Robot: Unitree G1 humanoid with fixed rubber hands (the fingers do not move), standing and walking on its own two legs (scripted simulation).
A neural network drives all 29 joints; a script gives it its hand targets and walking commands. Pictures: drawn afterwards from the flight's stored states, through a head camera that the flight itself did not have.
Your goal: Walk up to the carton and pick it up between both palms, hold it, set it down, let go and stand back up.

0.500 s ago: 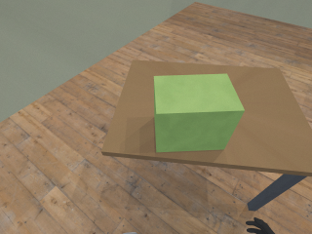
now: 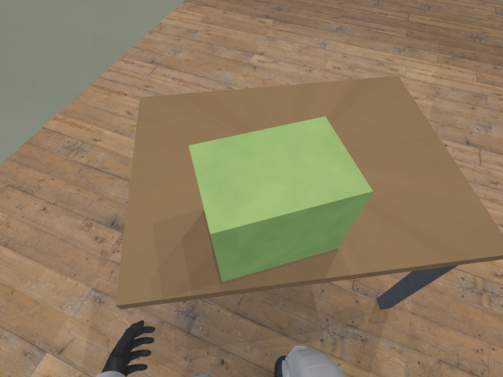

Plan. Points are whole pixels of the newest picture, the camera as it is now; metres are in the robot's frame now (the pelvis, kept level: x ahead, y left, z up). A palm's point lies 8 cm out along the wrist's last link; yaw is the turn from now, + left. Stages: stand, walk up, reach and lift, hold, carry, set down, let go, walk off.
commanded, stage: walk up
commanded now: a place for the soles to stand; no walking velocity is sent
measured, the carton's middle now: (271, 202) +0.42 -0.05 -0.04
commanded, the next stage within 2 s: none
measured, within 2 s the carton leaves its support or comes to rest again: neither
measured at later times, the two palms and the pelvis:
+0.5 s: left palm out of the picture +0.11 +0.27 -0.11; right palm out of the picture +0.09 -0.28 -0.05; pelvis -0.01 +0.00 +0.01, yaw +1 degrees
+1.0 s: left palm out of the picture +0.11 +0.23 -0.07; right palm out of the picture +0.09 -0.29 -0.07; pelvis -0.02 -0.03 +0.01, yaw +2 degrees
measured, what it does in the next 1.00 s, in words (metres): steps on the spot: left foot, then right foot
